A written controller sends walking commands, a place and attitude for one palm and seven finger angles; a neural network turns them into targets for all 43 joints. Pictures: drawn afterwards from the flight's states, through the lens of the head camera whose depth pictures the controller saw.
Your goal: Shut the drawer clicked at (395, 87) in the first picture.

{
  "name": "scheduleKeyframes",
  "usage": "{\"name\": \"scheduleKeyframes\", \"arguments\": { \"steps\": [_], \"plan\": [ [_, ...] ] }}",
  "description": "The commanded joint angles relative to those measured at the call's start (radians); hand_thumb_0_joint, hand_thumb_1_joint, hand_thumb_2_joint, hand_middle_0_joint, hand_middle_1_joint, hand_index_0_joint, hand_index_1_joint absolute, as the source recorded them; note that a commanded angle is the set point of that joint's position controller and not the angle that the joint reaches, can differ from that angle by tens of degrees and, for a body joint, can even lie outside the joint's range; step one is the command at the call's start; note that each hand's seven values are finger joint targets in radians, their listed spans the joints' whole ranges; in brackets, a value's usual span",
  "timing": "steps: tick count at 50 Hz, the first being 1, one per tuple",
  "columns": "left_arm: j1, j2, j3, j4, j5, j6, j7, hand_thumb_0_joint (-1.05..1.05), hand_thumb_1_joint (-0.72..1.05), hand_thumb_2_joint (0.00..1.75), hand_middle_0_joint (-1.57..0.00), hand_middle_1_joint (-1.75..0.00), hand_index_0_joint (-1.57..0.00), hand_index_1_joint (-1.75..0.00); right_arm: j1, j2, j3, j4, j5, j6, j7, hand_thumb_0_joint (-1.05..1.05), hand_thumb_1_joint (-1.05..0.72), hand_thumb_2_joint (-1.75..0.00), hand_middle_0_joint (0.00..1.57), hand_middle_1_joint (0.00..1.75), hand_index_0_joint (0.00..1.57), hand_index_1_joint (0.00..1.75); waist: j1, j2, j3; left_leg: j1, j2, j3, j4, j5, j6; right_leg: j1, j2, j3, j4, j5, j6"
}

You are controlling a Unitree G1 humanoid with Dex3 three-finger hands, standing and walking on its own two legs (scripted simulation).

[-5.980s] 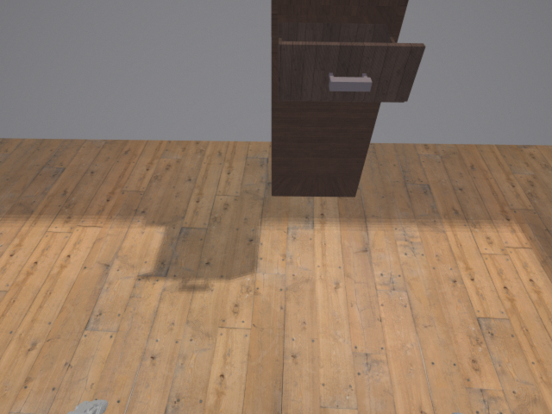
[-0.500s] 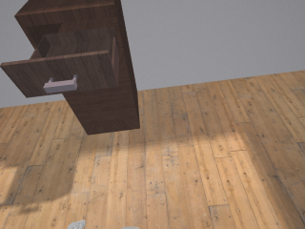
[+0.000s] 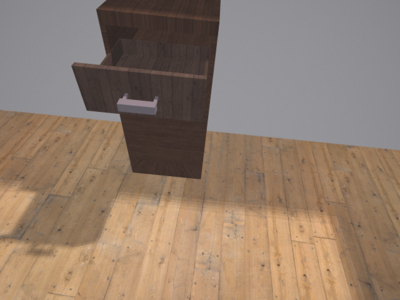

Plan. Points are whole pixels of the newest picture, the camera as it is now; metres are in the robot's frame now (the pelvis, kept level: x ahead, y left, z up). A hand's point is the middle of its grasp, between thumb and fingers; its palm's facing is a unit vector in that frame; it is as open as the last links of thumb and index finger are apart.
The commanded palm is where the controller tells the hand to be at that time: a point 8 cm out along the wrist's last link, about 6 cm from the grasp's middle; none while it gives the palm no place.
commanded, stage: take the last steps up to it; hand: left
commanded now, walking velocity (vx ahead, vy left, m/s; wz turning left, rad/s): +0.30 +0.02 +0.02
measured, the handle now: (139, 102) +0.62 +0.24 +0.03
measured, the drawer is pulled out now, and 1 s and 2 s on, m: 0.29 0.29 0.29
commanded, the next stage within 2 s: come to a stop and stand still in 0.76 s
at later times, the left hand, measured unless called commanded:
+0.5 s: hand (148, 264) +0.23 +0.14 -0.16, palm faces +0.05 -0.98 -0.20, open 7.3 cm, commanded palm none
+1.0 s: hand (129, 257) +0.25 +0.20 -0.18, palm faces +0.09 -0.98 -0.16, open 7.4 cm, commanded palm none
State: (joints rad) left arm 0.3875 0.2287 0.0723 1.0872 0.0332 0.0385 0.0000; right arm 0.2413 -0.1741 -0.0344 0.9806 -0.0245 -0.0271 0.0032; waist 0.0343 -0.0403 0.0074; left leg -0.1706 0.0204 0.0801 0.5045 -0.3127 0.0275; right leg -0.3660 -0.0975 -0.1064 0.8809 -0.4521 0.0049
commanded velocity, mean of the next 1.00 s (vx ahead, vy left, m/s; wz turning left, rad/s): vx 0.16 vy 0.00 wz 0.01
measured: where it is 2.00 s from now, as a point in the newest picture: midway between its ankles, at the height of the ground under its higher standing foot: outside the picture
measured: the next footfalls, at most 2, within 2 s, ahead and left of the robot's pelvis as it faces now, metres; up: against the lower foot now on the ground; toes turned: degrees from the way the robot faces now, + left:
right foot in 0.38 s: +0.25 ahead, -0.13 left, +0.00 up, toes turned -7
left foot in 0.82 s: +0.34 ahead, +0.13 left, +0.00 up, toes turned +8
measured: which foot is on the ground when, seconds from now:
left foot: down 0.00-0.38, up 0.40-0.80, down 0.82-1.00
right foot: up 0.00-0.36, down 0.38-0.82, up 0.84-1.00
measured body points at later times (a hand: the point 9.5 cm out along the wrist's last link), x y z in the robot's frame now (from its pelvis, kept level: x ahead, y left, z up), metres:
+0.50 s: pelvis +0.14 -0.03 -0.01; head +0.15 -0.05 +0.44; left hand +0.23 +0.19 -0.15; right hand +0.07 -0.25 -0.17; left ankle +0.05 +0.09 -0.65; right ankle +0.21 -0.12 -0.74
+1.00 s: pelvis +0.27 +0.03 +0.00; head +0.28 +0.05 +0.45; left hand +0.24 +0.25 -0.16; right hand +0.34 -0.21 -0.13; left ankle +0.30 +0.12 -0.74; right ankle +0.27 -0.10 -0.69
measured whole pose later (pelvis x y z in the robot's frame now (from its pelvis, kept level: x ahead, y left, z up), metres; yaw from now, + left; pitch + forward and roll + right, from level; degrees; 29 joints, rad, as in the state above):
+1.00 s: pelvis +0.27 +0.03 +0.00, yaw +0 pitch -2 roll +0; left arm 0.32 0.16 0.05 1.10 0.02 0.00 0.02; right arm 0.20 -0.15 -0.03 1.03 -0.02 -0.05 -0.04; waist 0.02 -0.05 0.04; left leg -0.21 0.02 0.14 0.44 -0.19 0.04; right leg -0.39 -0.07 -0.06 0.89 -0.39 0.02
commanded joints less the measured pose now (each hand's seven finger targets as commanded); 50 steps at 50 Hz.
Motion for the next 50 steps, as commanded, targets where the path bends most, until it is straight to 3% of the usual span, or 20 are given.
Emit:
{"name": "scheduleKeyframes", "arguments": {
  "steps": [1, 6, 14, 16, 17, 18, 19, 20, 22, 23, 25, 27, 36, 39, 41, 42, 44, 46, 48, 50],
  "plan": [
    [-0.121, 0.035, -0.004, -0.109, -0.005, -0.061, -0.021, 0.0, 0.9, 0.9, -0.2, -0.3, -0.2, -0.3, 0.112, -0.131, -0.018, 0.011, 0.007, -0.02, -0.027, 0.0, -0.9, -0.9, 0.2, 0.3, 0.2, 0.3, -0.042, 0.171, 0.131, 0.074, 0.237, -0.269, -0.359, -0.002, 0.138, -0.31, -0.028, 0.06, 0.218, 0.145, 0.003],
    [-0.141, 0.024, -0.009, -0.107, -0.008, -0.053, -0.017, 0.0, 0.9, 0.9, -0.2, -0.3, -0.2, -0.3, 0.184, -0.11, -0.018, 0.06, 0.014, -0.043, -0.031, 0.0, -0.9, -0.9, 0.2, 0.3, 0.2, 0.3, -0.04, 0.125, 0.124, 0.131, 0.225, -0.184, -0.348, 0.263, 0.163, -0.315, -0.03, 0.05, 0.148, 0.213, 0.028],
    [-0.278, -0.013, -0.007, -0.163, -0.014, -0.067, -0.023, 0.0, 0.9, 0.9, -0.2, -0.3, -0.2, -0.3, 0.239, -0.112, -0.027, 0.125, -0.003, -0.044, -0.033, 0.0, -0.9, -0.9, 0.2, 0.3, 0.2, 0.3, -0.062, 0.145, 0.159, 0.086, 0.246, -0.147, -0.287, 0.312, 0.156, -0.136, 0.01, 0.005, -0.179, 0.205, -0.007],
    [-0.196, 0.005, 0.003, -0.143, -0.011, -0.075, -0.021, 0.0, 0.9, 0.9, -0.2, -0.3, -0.2, -0.3, 0.227, -0.114, -0.027, 0.133, -0.002, -0.041, -0.034, 0.0, -0.9, -0.9, 0.2, 0.3, 0.2, 0.3, -0.018, 0.112, 0.123, 0.035, 0.223, -0.121, -0.172, 0.367, 0.133, 0.043, 0.048, -0.019, -0.274, 0.222, -0.024],
    [-0.064, 0.027, 0.012, -0.101, -0.006, -0.085, -0.018, 0.0, 0.9, 0.9, -0.2, -0.3, -0.2, -0.3, 0.223, -0.106, -0.025, 0.136, 0.003, -0.042, -0.033, 0.0, -0.9, -0.9, 0.2, 0.3, 0.2, 0.3, 0.041, 0.064, 0.062, -0.011, 0.173, -0.08, -0.004, 0.408, 0.1, 0.225, 0.067, -0.02, -0.343, 0.253, -0.035],
    [0.099, 0.094, 0.029, -0.052, 0.0, -0.102, -0.01, 0.0, 0.9, 0.9, -0.2, -0.3, -0.2, -0.3, 0.23, -0.082, -0.023, 0.127, 0.014, -0.048, -0.025, 0.0, -0.9, -0.9, 0.2, 0.3, 0.2, 0.3, 0.103, -0.053, -0.056, -0.15, 0.094, -0.019, 0.274, 0.311, 0.054, 0.468, -0.073, 0.159, -0.407, 0.213, -0.093],
    [0.216, 0.205, 0.052, -0.025, -0.007, -0.106, 0.003, 0.0, 0.9, 0.9, -0.2, -0.3, -0.2, -0.3, 0.265, -0.031, -0.016, 0.091, 0.023, -0.055, -0.02, 0.0, -0.9, -0.9, 0.2, 0.3, 0.2, 0.3, 0.103, -0.272, -0.176, -0.373, -0.038, 0.026, 0.592, -0.208, 0.009, 0.637, -0.352, 0.579, -0.555, 0.295, -0.197],
    [0.182, 0.207, 0.05, -0.035, -0.024, -0.1, 0.006, 0.0, 0.9, 0.9, -0.2, -0.3, -0.2, -0.3, 0.218, -0.073, -0.024, 0.078, 0.021, -0.045, -0.02, 0.0, -0.9, -0.9, 0.2, 0.3, 0.2, 0.3, 0.097, -0.145, -0.152, -0.393, 0.001, -0.073, 0.745, -0.255, 0.02, 0.522, -0.39, 0.643, -0.639, 0.105, -0.248],
    [-0.007, 0.12, 0.029, -0.082, -0.022, -0.094, 0.016, 0.0, 0.9, 0.9, -0.2, -0.3, -0.2, -0.3, 0.12, -0.047, -0.031, 0.058, 0.009, -0.028, -0.011, 0.0, -0.9, -0.9, 0.2, 0.3, 0.2, 0.3, 0.041, -0.063, 0.032, -0.439, 0.081, -0.11, 0.802, -0.093, 0.02, 0.235, -0.334, 0.539, -0.705, -0.112, -0.211],
    [-0.065, 0.063, 0.012, -0.093, -0.018, -0.097, 0.02, 0.0, 0.9, 0.9, -0.2, -0.3, -0.2, -0.3, 0.121, -0.032, -0.031, 0.063, 0.001, -0.016, -0.006, 0.0, -0.9, -0.9, 0.2, 0.3, 0.2, 0.3, 0.004, -0.046, 0.076, -0.401, 0.097, -0.109, 0.764, -0.027, 0.008, 0.123, -0.282, 0.424, -0.718, -0.054, -0.183],
    [-0.096, 0.021, -0.002, -0.095, -0.011, -0.105, 0.022, 0.0, 0.9, 0.9, -0.2, -0.3, -0.2, -0.3, 0.177, -0.003, -0.026, 0.082, -0.005, 0.005, -0.003, 0.0, -0.9, -0.9, 0.2, 0.3, 0.2, 0.3, -0.044, -0.062, 0.067, -0.324, 0.105, -0.078, 0.672, 0.025, -0.019, 0.037, -0.218, 0.257, -0.733, 0.075, -0.148],
    [-0.092, 0.021, 0.003, -0.091, -0.007, -0.111, 0.024, 0.0, 0.9, 0.9, -0.2, -0.3, -0.2, -0.3, 0.2, 0.013, -0.029, 0.083, -0.006, 0.017, 0.001, 0.0, -0.9, -0.9, 0.2, 0.3, 0.2, 0.3, -0.066, -0.054, 0.055, -0.284, 0.106, -0.046, 0.57, 0.041, -0.036, -0.004, -0.191, 0.185, -0.74, 0.125, -0.15],
    [-0.016, 0.086, 0.012, -0.043, -0.006, -0.106, 0.011, 0.0, 0.9, 0.9, -0.2, -0.3, -0.2, -0.3, 0.004, -0.019, -0.024, -0.009, 0.004, -0.012, 0.016, 0.0, -0.9, -0.9, 0.2, 0.3, 0.2, 0.3, -0.003, -0.069, 0.062, -0.209, 0.065, 0.012, 0.139, 0.054, -0.055, 0.144, -0.2, 0.167, -0.676, 0.211, -0.158],
    [-0.021, 0.054, 0.005, -0.031, -0.013, -0.09, 0.016, 0.0, 0.9, 0.9, -0.2, -0.3, -0.2, -0.3, 0.103, -0.05, -0.022, 0.032, 0.005, -0.032, 0.004, 0.0, -0.9, -0.9, 0.2, 0.3, 0.2, 0.3, -0.05, 0.013, 0.02, 0.063, 0.044, 0.022, -0.077, 0.141, -0.053, 0.067, -0.115, 0.09, -0.492, 0.215, -0.096],
    [0.012, -0.032, -0.014, -0.061, -0.017, -0.08, 0.009, 0.0, 0.9, 0.9, -0.2, -0.3, -0.2, -0.3, 0.252, -0.209, -0.053, 0.059, -0.005, -0.029, -0.012, 0.0, -0.9, -0.9, 0.2, 0.3, 0.2, 0.3, -0.091, 0.357, -0.031, 0.246, 0.365, -0.349, -0.208, 0.239, 0.088, -0.165, 0.069, -0.067, -0.075, -0.114, -0.009],
    [-0.037, -0.014, -0.015, -0.08, -0.008, -0.078, 0.017, 0.0, 0.9, 0.9, -0.2, -0.3, -0.2, -0.3, 0.257, -0.197, -0.047, 0.064, -0.006, -0.017, -0.017, 0.0, -0.9, -0.9, 0.2, 0.3, 0.2, 0.3, -0.105, 0.306, -0.01, 0.185, 0.397, -0.397, -0.26, 0.157, 0.145, -0.207, 0.066, -0.007, 0.087, -0.185, -0.016],
    [-0.083, -0.013, -0.013, -0.066, -0.009, -0.075, 0.015, 0.0, 0.9, 0.9, -0.2, -0.3, -0.2, -0.3, 0.163, -0.125, -0.024, 0.047, -0.002, -0.019, -0.031, 0.0, -0.9, -0.9, 0.2, 0.3, 0.2, 0.3, -0.081, 0.224, 0.054, 0.063, 0.358, -0.336, -0.266, 0.257, 0.158, -0.228, 0.004, 0.067, 0.212, -0.066, -0.015],
    [-0.017, -0.047, -0.023, -0.023, -0.018, -0.065, 0.016, 0.0, 0.9, 0.9, -0.2, -0.3, -0.2, -0.3, 0.035, -0.063, -0.004, 0.027, 0.002, -0.032, -0.042, 0.0, -0.9, -0.9, 0.2, 0.3, 0.2, 0.3, -0.011, 0.116, 0.028, -0.017, 0.294, -0.177, -0.241, 0.571, 0.121, -0.086, -0.016, 0.096, 0.107, 0.056, 0.013],
    [0.036, -0.06, -0.032, 0.002, -0.023, -0.045, 0.025, 0.0, 0.9, 0.9, -0.2, -0.3, -0.2, -0.3, -0.001, -0.076, -0.001, 0.027, 0.008, -0.031, -0.048, 0.0, -0.9, -0.9, 0.2, 0.3, 0.2, 0.3, 0.004, 0.133, -0.032, -0.014, 0.266, -0.082, -0.204, 0.744, 0.109, 0.027, -0.001, 0.084, -0.009, 0.093, 0.032],
    [0.029, -0.047, -0.035, 0.002, -0.021, -0.03, 0.032, 0.0, 0.9, 0.9, -0.2, -0.3, -0.2, -0.3, -0.003, -0.087, -0.005, 0.039, 0.012, -0.018, -0.051, 0.0, -0.9, -0.9, 0.2, 0.3, 0.2, 0.3, -0.008, 0.165, -0.031, -0.008, 0.262, -0.078, -0.198, 0.709, 0.109, 0.059, 0.012, 0.065, -0.093, 0.106, 0.035]
  ]
}}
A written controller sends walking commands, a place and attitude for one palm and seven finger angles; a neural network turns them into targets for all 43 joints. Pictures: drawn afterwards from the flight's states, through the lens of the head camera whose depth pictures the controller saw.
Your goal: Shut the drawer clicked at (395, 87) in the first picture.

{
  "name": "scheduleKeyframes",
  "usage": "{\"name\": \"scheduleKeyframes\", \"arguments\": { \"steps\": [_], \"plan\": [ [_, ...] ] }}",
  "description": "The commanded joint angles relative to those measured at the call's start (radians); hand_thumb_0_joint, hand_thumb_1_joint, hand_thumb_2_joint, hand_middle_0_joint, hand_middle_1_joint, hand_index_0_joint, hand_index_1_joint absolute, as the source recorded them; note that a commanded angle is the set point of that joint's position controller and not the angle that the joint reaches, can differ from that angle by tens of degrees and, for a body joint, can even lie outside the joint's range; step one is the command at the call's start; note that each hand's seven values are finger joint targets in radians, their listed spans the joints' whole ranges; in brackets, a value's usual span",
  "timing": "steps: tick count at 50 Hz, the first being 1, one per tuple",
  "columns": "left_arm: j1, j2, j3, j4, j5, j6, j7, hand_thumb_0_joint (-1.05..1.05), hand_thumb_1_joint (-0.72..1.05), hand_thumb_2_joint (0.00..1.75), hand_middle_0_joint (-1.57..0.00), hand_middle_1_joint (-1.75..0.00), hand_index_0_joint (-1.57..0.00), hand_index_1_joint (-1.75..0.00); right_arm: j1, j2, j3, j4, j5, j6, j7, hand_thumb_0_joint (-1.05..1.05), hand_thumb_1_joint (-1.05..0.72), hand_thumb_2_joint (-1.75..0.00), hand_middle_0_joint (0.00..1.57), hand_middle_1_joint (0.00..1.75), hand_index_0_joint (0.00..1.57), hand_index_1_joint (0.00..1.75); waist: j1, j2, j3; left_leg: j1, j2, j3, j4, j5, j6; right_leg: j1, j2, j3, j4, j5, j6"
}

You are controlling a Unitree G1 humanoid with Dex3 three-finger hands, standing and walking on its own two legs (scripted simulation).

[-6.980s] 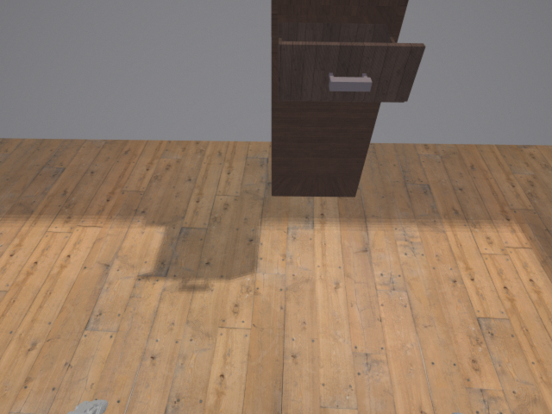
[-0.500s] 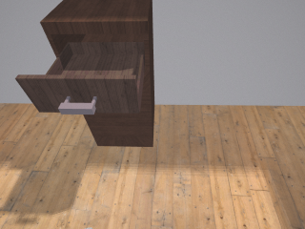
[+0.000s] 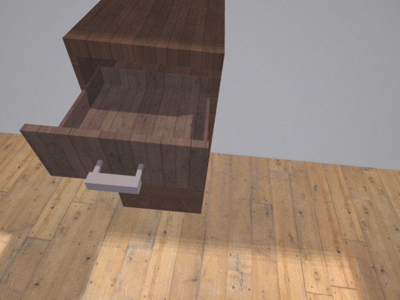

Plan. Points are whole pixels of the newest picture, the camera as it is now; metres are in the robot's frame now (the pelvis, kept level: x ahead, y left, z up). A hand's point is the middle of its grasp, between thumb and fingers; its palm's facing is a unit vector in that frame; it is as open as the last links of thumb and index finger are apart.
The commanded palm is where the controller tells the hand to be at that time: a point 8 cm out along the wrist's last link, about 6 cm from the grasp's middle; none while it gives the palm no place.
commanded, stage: come to a stop and stand still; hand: left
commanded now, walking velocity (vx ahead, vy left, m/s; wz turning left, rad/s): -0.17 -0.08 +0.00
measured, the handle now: (117, 174) +0.35 +0.22 +0.03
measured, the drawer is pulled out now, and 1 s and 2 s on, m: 0.29 0.29 0.29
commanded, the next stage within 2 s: look again from close up in 1.10 s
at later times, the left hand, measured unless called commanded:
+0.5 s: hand out of the picture +0.04 +0.16 -0.17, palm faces +0.07 -0.97 -0.23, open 7.3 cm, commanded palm none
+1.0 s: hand out of the picture -0.10 +0.13 -0.18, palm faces +0.06 -0.98 -0.16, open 7.4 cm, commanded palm none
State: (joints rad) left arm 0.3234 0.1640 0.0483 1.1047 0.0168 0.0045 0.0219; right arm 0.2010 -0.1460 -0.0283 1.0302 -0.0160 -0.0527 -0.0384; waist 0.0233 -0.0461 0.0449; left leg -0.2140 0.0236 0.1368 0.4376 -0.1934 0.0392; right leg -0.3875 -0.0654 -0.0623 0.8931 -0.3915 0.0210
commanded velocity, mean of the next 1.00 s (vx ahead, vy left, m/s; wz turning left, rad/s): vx -0.03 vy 0.02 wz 0.00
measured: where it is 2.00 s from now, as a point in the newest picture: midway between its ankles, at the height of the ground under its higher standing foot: outside the picture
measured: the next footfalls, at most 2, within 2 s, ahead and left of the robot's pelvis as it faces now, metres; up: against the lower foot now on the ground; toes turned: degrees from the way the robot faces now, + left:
right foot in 0.18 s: +0.03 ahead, -0.14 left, +0.00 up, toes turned -2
left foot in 0.52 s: +0.05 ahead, +0.11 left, +0.00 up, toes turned +7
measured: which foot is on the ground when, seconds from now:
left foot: down 0.00-0.22, up 0.24-0.50, down 0.52-1.00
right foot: up 0.00-0.16, down 0.18-1.00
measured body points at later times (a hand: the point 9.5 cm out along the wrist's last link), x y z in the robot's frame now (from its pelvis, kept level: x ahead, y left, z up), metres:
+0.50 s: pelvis -0.03 -0.02 -0.01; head +0.00 -0.03 +0.44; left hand +0.04 +0.21 -0.16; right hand +0.00 -0.26 -0.17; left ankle -0.05 +0.10 -0.74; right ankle +0.04 -0.13 -0.74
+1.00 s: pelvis -0.07 -0.03 +0.00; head -0.06 -0.02 +0.45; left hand -0.10 +0.18 -0.16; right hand -0.09 -0.24 -0.16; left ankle -0.05 +0.11 -0.74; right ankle -0.01 -0.13 -0.74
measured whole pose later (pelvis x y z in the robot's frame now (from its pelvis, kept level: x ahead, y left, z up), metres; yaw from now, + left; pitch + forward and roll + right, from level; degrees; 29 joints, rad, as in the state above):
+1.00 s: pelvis -0.07 -0.03 +0.00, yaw -1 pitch -1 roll +0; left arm 0.34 0.12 0.02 1.14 0.02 0.02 0.03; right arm 0.33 -0.12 -0.02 1.13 -0.01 0.01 -0.02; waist 0.01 -0.01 0.02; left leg -0.20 0.04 0.05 0.43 -0.21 -0.02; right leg -0.26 -0.01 -0.03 0.43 -0.15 -0.01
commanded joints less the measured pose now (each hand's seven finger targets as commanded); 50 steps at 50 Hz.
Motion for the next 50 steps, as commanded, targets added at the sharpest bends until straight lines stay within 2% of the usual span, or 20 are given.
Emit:
{"name": "scheduleKeyframes", "arguments": {
  "steps": [1, 6, 8, 10, 11, 12, 15, 20, 23, 24, 25, 26, 27, 28, 32, 34, 35, 37, 40, 50],
  "plan": [
    [0.082, 0.028, -0.011, -0.02, -0.004, 0.008, 0.011, 0.0, 0.9, 0.9, -0.2, -0.3, -0.2, -0.3, 0.033, -0.12, -0.014, -0.003, 0.004, 0.014, -0.011, 0.0, -0.9, -0.9, 0.2, 0.3, 0.2, 0.3, 0.001, 0.168, -0.058, 0.037, 0.263, -0.148, -0.128, 0.585, 0.1, 0.087, -0.015, 0.017, -0.135, 0.043, 0.017],
    [0.053, 0.061, -0.001, -0.051, 0.005, 0.016, 0.015, 0.0, 0.9, 0.9, -0.2, -0.3, -0.2, -0.3, 0.04, -0.145, -0.043, 0.008, 0.002, 0.04, -0.011, 0.0, -0.9, -0.9, 0.2, 0.3, 0.2, 0.3, -0.001, 0.177, -0.024, 0.023, 0.254, -0.171, -0.059, 0.51, 0.087, 0.134, 0.001, 0.005, -0.303, 0.136, 0.002],
    [0.063, 0.09, 0.006, -0.056, 0.009, 0.005, 0.018, 0.0, 0.9, 0.9, -0.2, -0.3, -0.2, -0.3, 0.044, -0.129, -0.05, 0.004, 0.006, 0.046, -0.008, 0.0, -0.9, -0.9, 0.2, 0.3, 0.2, 0.3, 0.003, 0.118, -0.044, 0.008, 0.179, -0.132, 0.022, 0.372, 0.025, 0.183, -0.033, 0.058, -0.423, 0.41, -0.014],
    [0.018, 0.148, 0.014, -0.073, 0.009, -0.005, 0.019, 0.0, 0.9, 0.9, -0.2, -0.3, -0.2, -0.3, 0.069, -0.073, -0.047, -0.006, 0.013, 0.059, 0.002, 0.0, -0.9, -0.9, 0.2, 0.3, 0.2, 0.3, -0.029, -0.008, -0.064, -0.031, 0.064, -0.056, 0.118, 0.075, -0.045, 0.186, -0.18, 0.194, -0.447, 0.67, -0.095],
    [0.004, 0.169, 0.019, -0.077, 0.008, -0.012, 0.02, 0.0, 0.9, 0.9, -0.2, -0.3, -0.2, -0.3, 0.08, -0.053, -0.043, -0.006, 0.013, 0.072, 0.004, 0.0, -0.9, -0.9, 0.2, 0.3, 0.2, 0.3, -0.031, -0.139, -0.083, -0.041, 0.023, -0.043, 0.17, -0.089, -0.065, 0.181, -0.231, 0.249, -0.488, 0.721, -0.15],
    [-0.005, 0.162, 0.019, -0.081, 0.004, -0.014, 0.022, 0.0, 0.9, 0.9, -0.2, -0.3, -0.2, -0.3, 0.062, -0.057, -0.045, -0.009, 0.01, 0.081, 0.004, 0.0, -0.9, -0.9, 0.2, 0.3, 0.2, 0.3, -0.014, -0.165, -0.08, -0.061, 0.011, -0.062, 0.254, -0.259, -0.069, 0.169, -0.266, 0.272, -0.532, 0.749, -0.194],
    [-0.066, 0.156, 0.025, -0.1, 0.009, -0.01, 0.029, 0.0, 0.9, 0.9, -0.2, -0.3, -0.2, -0.3, 0.072, -0.058, -0.043, 0.0, 0.012, 0.085, 0.003, 0.0, -0.9, -0.9, 0.2, 0.3, 0.2, 0.3, -0.017, -0.102, -0.08, -0.121, 0.008, -0.124, 0.412, -0.316, -0.068, 0.206, -0.259, 0.243, -0.522, 0.765, -0.24],
    [-0.075, 0.173, 0.041, -0.111, 0.013, 0.0, 0.029, 0.0, 0.9, 0.9, -0.2, -0.3, -0.2, -0.3, 0.085, -0.054, -0.04, -0.008, 0.009, 0.082, 0.008, 0.0, -0.9, -0.9, 0.2, 0.3, 0.2, 0.3, 0.003, -0.11, -0.073, -0.103, 0.003, -0.115, 0.291, -0.275, -0.075, 0.215, -0.238, 0.234, -0.542, 0.581, -0.222],
    [-0.115, 0.166, 0.041, -0.116, 0.004, 0.007, 0.027, 0.0, 0.9, 0.9, -0.2, -0.3, -0.2, -0.3, 0.174, -0.042, -0.033, 0.021, 0.008, 0.068, 0.01, 0.0, -0.9, -0.9, 0.2, 0.3, 0.2, 0.3, -0.032, -0.094, -0.093, 0.071, -0.001, -0.091, 0.012, -0.086, -0.067, 0.129, -0.188, 0.209, -0.524, 0.317, -0.147],
    [-0.122, 0.141, 0.033, -0.122, -0.002, 0.011, 0.025, 0.0, 0.9, 0.9, -0.2, -0.3, -0.2, -0.3, 0.194, -0.055, -0.03, 0.032, 0.005, 0.06, 0.01, 0.0, -0.9, -0.9, 0.2, 0.3, 0.2, 0.3, -0.036, -0.032, -0.078, 0.116, 0.026, -0.126, -0.06, -0.051, -0.053, 0.066, -0.132, 0.175, -0.493, 0.186, -0.107],
    [-0.122, 0.104, 0.024, -0.129, -0.005, 0.017, 0.019, 0.0, 0.9, 0.9, -0.2, -0.3, -0.2, -0.3, 0.178, -0.09, -0.033, 0.022, -0.002, 0.055, 0.009, 0.0, -0.9, -0.9, 0.2, 0.3, 0.2, 0.3, -0.024, 0.102, -0.043, 0.064, 0.115, -0.24, -0.125, -0.057, -0.015, 0.031, -0.048, 0.113, -0.447, 0.087, -0.059],
    [-0.114, 0.074, 0.019, -0.14, -0.004, 0.02, 0.013, 0.0, 0.9, 0.9, -0.2, -0.3, -0.2, -0.3, 0.139, -0.13, -0.038, -0.005, -0.004, 0.054, 0.008, 0.0, -0.9, -0.9, 0.2, 0.3, 0.2, 0.3, -0.007, 0.162, -0.011, -0.057, 0.213, -0.328, -0.2, -0.113, 0.031, 0.077, 0.005, 0.043, -0.381, 0.08, -0.023],
    [-0.129, 0.065, 0.017, -0.133, 0.001, 0.024, 0.013, 0.0, 0.9, 0.9, -0.2, -0.3, -0.2, -0.3, 0.083, -0.139, -0.037, -0.012, -0.005, 0.05, 0.006, 0.0, -0.9, -0.9, 0.2, 0.3, 0.2, 0.3, -0.001, 0.25, 0.02, -0.163, 0.238, -0.368, -0.267, -0.167, 0.057, 0.127, 0.018, 0.015, -0.307, 0.087, -0.008],
    [-0.118, 0.07, 0.016, -0.119, 0.006, 0.027, 0.012, 0.0, 0.9, 0.9, -0.2, -0.3, -0.2, -0.3, 0.042, -0.126, -0.032, -0.02, -0.002, 0.047, 0.004, 0.0, -0.9, -0.9, 0.2, 0.3, 0.2, 0.3, 0.01, 0.259, 0.04, -0.221, 0.23, -0.346, -0.29, -0.2, 0.066, 0.173, 0.015, 0.026, -0.247, 0.082, -0.009],
    [-0.03, 0.059, -0.003, -0.067, 0.005, 0.009, 0.007, 0.0, 0.9, 0.9, -0.2, -0.3, -0.2, -0.3, 0.049, -0.107, -0.024, 0.004, 0.003, 0.038, -0.003, 0.0, -0.9, -0.9, 0.2, 0.3, 0.2, 0.3, 0.027, 0.159, 0.01, -0.089, 0.145, -0.226, -0.163, -0.011, 0.034, 0.183, 0.002, 0.058, -0.393, 0.209, -0.017],
    [-0.015, 0.081, -0.01, -0.044, 0.003, -0.003, 0.011, 0.0, 0.9, 0.9, -0.2, -0.3, -0.2, -0.3, 0.095, -0.081, -0.02, 0.026, 0.011, 0.035, 0.001, 0.0, -0.9, -0.9, 0.2, 0.3, 0.2, 0.3, 0.002, 0.12, 0.019, -0.051, 0.09, -0.191, -0.122, -0.032, -0.006, 0.185, -0.036, 0.111, -0.508, 0.265, -0.026],
    [-0.025, 0.091, -0.01, -0.036, 0.0, -0.011, 0.011, 0.0, 0.9, 0.9, -0.2, -0.3, -0.2, -0.3, 0.118, -0.068, -0.017, 0.038, 0.01, 0.038, 0.003, 0.0, -0.9, -0.9, 0.2, 0.3, 0.2, 0.3, -0.014, 0.043, -0.012, -0.02, 0.075, -0.168, -0.091, 0.002, -0.023, 0.187, -0.046, 0.14, -0.521, 0.298, -0.039],
    [-0.036, 0.092, -0.013, -0.031, -0.004, -0.016, 0.011, 0.0, 0.9, 0.9, -0.2, -0.3, -0.2, -0.3, 0.143, -0.071, -0.017, 0.057, 0.01, 0.046, 0.004, 0.0, -0.9, -0.9, 0.2, 0.3, 0.2, 0.3, -0.029, -0.04, -0.018, 0.038, 0.062, -0.146, -0.071, -0.045, -0.036, 0.132, -0.058, 0.16, -0.574, 0.174, -0.046],
    [-0.03, 0.092, -0.011, -0.026, -0.002, -0.009, 0.012, 0.0, 0.9, 0.9, -0.2, -0.3, -0.2, -0.3, 0.168, -0.062, -0.012, 0.072, 0.004, 0.053, 0.009, 0.0, -0.9, -0.9, 0.2, 0.3, 0.2, 0.3, -0.033, -0.019, 0.045, 0.011, 0.05, -0.142, -0.09, -0.129, -0.032, 0.06, -0.046, 0.173, -0.624, -0.029, -0.039],
    [0.048, 0.061, -0.007, -0.008, 0.001, -0.009, 0.014, 0.0, 0.9, 0.9, -0.2, -0.3, -0.2, -0.3, 0.217, -0.041, -0.008, 0.082, 0.0, 0.05, 0.008, 0.0, -0.9, -0.9, 0.2, 0.3, 0.2, 0.3, -0.022, 0.042, 0.061, -0.071, 0.055, -0.163, -0.12, -0.217, -0.023, 0.063, -0.027, 0.155, -0.614, -0.053, -0.033]
  ]
}}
